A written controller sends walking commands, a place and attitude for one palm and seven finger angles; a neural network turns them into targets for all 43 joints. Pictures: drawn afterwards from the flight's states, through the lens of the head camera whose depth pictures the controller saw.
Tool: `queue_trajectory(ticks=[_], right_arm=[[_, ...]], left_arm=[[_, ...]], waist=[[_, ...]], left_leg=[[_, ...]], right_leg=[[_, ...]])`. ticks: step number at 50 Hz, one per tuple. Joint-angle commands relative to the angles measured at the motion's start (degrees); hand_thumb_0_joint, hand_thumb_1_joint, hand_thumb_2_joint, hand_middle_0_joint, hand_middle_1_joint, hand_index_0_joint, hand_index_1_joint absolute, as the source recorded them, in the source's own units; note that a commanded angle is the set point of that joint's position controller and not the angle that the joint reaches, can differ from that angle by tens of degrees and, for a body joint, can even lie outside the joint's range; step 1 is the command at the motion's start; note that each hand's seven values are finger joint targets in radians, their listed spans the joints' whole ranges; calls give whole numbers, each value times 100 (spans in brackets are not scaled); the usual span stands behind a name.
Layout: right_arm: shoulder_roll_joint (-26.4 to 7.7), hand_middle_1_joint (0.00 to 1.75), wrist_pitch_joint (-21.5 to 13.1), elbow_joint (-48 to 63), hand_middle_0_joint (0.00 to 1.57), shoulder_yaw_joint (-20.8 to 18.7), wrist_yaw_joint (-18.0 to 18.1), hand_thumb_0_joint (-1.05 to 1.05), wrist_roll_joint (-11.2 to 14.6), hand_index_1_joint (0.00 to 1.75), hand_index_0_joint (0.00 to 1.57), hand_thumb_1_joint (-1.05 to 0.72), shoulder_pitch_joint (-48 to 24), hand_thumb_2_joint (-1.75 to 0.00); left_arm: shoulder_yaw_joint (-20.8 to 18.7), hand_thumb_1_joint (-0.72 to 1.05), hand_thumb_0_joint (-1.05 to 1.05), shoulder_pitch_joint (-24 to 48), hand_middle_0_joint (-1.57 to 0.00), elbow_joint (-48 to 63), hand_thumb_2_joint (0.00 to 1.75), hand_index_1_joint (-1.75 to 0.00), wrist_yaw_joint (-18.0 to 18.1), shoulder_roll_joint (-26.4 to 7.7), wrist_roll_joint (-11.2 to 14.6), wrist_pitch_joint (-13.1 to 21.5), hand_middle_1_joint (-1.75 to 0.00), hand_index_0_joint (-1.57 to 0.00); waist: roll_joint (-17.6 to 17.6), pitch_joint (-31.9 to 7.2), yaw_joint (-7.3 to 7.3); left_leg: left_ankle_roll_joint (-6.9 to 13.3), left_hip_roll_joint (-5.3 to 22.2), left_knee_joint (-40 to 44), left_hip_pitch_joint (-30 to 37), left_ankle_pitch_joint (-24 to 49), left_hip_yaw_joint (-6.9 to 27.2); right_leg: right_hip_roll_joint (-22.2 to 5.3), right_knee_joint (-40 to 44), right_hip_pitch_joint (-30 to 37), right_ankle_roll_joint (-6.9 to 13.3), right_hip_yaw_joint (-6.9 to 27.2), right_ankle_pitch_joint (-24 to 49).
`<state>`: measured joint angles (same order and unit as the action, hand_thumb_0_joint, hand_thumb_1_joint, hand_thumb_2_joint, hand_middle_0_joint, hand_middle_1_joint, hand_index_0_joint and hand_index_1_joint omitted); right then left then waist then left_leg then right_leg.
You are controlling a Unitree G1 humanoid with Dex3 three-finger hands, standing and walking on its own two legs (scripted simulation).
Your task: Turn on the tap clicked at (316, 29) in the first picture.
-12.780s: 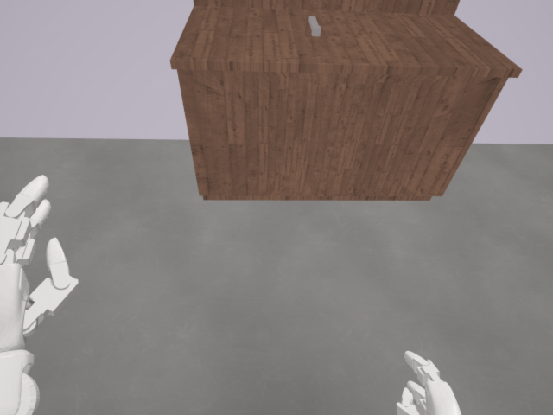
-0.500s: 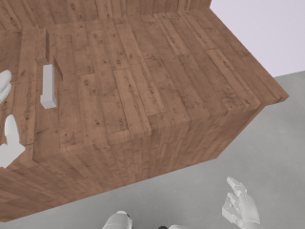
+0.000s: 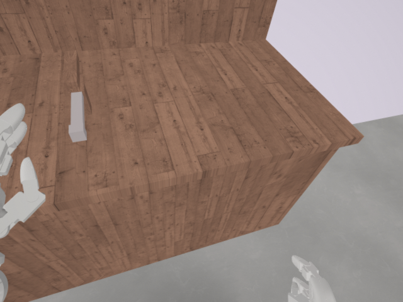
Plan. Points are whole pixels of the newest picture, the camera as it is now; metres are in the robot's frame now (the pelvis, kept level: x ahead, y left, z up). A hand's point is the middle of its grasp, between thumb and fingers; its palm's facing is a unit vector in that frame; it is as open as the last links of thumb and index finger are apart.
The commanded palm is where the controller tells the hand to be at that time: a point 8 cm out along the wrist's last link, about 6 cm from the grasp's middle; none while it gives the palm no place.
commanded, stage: shuffle to correct the standing spot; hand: left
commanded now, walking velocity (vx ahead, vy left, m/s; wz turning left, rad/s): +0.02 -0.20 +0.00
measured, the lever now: (77, 132) +0.42 +0.29 +0.08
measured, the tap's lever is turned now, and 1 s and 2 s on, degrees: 0 0 0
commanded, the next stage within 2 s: come to a stop and stand still in 0.26 s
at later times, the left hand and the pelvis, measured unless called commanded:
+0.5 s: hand (95, 195) +0.23 +0.18 +0.16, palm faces +0.40 -0.84 -0.35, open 7.4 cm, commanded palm +0.16 +0.21 +0.20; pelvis +0.00 -0.07 +0.01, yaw +0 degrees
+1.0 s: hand (90, 195) +0.23 +0.18 +0.16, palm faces +0.43 -0.84 -0.33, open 7.4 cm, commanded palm +0.18 +0.22 +0.20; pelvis +0.02 -0.06 +0.02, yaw +1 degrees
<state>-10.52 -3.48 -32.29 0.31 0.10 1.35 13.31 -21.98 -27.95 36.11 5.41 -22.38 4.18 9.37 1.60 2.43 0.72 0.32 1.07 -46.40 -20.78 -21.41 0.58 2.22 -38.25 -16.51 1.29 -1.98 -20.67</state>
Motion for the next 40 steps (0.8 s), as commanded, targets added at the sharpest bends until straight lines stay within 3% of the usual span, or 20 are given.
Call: queue_trajectory(ticks=[1,2,3,5,9,12,14,16,17,19,20,22,24,26,28,31,33,34,37,40], right_arm=[[-757,30,-410,784,20,-455,107,0,-88,30,20,-90,-460,-90],[-737,30,-456,734,20,-456,60,0,-92,30,20,-90,-410,-90],[-711,30,-433,753,20,-410,69,0,-219,30,20,-90,-497,-90],[-816,30,-401,842,20,-522,-69,0,-218,30,20,-90,-599,-90],[-854,30,-366,965,20,-569,-183,0,-60,30,20,-90,-420,-90],[-812,30,-281,958,20,-462,-79,0,4,30,20,-90,-329,-90],[-823,30,-242,879,20,-415,14,0,23,30,20,-90,-320,-90],[-817,30,-244,794,20,-378,38,0,48,30,20,-90,-253,-90],[-815,30,-242,730,20,-387,44,0,48,30,20,-90,-249,-90],[-663,30,-262,743,20,-376,30,0,107,30,20,-90,-449,-90],[-770,30,-347,753,20,-464,55,0,173,30,20,-90,-455,-90],[-735,30,-366,721,20,-359,45,0,128,30,20,-90,-612,-90],[-629,30,-332,633,20,-243,65,0,55,30,20,-90,-678,-90],[-581,30,-392,621,20,-194,149,0,-4,30,20,-90,-821,-90],[-579,30,-490,648,20,-230,217,0,-37,30,20,-90,-724,-90],[-801,30,-563,780,20,-360,257,0,37,30,20,-90,-671,-90],[-679,30,-477,793,20,-221,221,0,10,30,20,-90,-697,-90],[-716,30,-461,769,20,-227,201,0,17,30,20,-90,-661,-90],[-790,30,-396,790,20,-291,178,0,92,30,20,-90,-490,-90],[-824,30,-313,765,20,-298,178,0,96,30,20,-90,-467,-90]], left_arm=[[-858,90,0,868,-20,1149,90,-30,216,-1200,2,518,-30,-20],[-821,90,0,935,-20,1243,90,-30,122,-1260,-63,550,-30,-20],[-896,90,0,958,-20,1377,90,-30,78,-1405,-20,483,-30,-20],[-884,90,0,824,-20,1803,90,-30,48,-1284,-69,432,-30,-20],[-822,90,0,-342,-20,1598,90,-30,45,-937,-58,436,-30,-20],[-927,90,0,-441,-20,849,90,-30,86,-971,-28,345,-30,-20],[-985,90,0,-101,-20,308,90,-30,141,-1020,-64,279,-30,-20],[-891,90,0,248,-20,1,90,-30,162,-1047,-113,233,-30,-20],[-809,90,0,471,-20,-122,90,-30,169,-1060,-122,212,-30,-20],[-719,90,0,928,-20,-118,90,-30,246,-1109,-100,167,-30,-20],[-462,90,0,845,-20,-72,90,-30,221,-808,-38,164,-30,-20],[-365,90,0,645,-20,355,90,-30,274,-819,-81,192,-30,-20],[-480,90,0,604,-20,966,90,-30,378,-959,-144,322,-30,-20],[-732,90,0,681,-20,1613,90,-30,528,-1300,-180,455,-30,-20],[-727,90,0,429,-20,1673,90,-30,626,-1181,-145,518,-30,-20],[-870,90,0,56,-20,1517,90,-30,646,-1195,-86,514,-30,-20],[-895,90,0,-91,-20,1122,90,-30,596,-1141,-109,485,-30,-20],[-889,90,0,-55,-20,865,90,-30,553,-1067,-115,465,-30,-20],[-584,90,0,-237,-20,91,90,-30,466,-680,-39,304,-30,-20],[-438,90,0,-238,-20,-317,90,-30,429,-566,18,179,-30,-20]], waist=[[-2233,-379,55],[-1356,-648,-83],[-1597,-615,90],[-1363,-513,-28],[-1622,-824,-139],[-1569,-585,-3],[-1114,-398,-24],[-475,-297,54],[101,-330,64],[1325,-530,38],[1665,-506,-81],[774,-298,-54],[113,-324,-57],[-287,-594,-88],[-493,-780,-111],[-1396,-933,-168],[-1727,-843,-142],[-1505,-743,-144],[31,-858,-27],[716,-797,8]], left_leg=[[216,1636,2528,2534,3971,2065],[507,1854,2440,2487,4192,2324],[371,1834,2568,2357,4040,2808],[418,1808,2513,1799,3310,2289],[480,1288,2393,1239,2114,954],[509,1273,2595,577,1102,938],[483,1294,2391,-39,-21,843],[363,918,1571,-277,-695,421],[313,622,712,-413,-907,245],[85,-91,-1352,-1066,-835,-192],[44,-78,-1687,-849,-723,32],[83,168,-1411,-724,-400,273],[128,256,-397,-377,-294,147],[155,162,1024,167,98,-62],[134,-7,2066,856,975,-106],[394,863,2209,1512,2538,792],[373,851,2207,1261,3138,880],[299,816,2087,1079,3137,768],[68,478,1572,598,2441,424],[16,234,1450,547,1400,320]], right_leg=[[148,-2374,-2057,-11,108,-885],[187,-2901,-2103,11,521,-762],[78,-3111,-2318,-80,606,-577],[-121,-2935,-2061,-65,787,-118],[-216,-951,-871,52,189,351],[-17,73,-146,-34,-248,200],[14,750,541,-105,-378,321],[-134,1387,829,-46,-289,472],[-458,1700,852,136,70,452],[-1656,2163,1128,844,1632,737],[-1843,2545,714,972,2045,209],[-2051,2397,390,1173,2292,284],[-2032,2149,375,1139,1733,977],[-1863,1828,700,872,1315,1474],[-1531,1495,847,547,919,1549],[-817,709,461,123,412,1681],[-600,842,573,15,89,1192],[-593,1155,765,28,78,1417],[-1051,1462,1389,178,639,3075],[-1472,1749,1033,387,1031,2614]])
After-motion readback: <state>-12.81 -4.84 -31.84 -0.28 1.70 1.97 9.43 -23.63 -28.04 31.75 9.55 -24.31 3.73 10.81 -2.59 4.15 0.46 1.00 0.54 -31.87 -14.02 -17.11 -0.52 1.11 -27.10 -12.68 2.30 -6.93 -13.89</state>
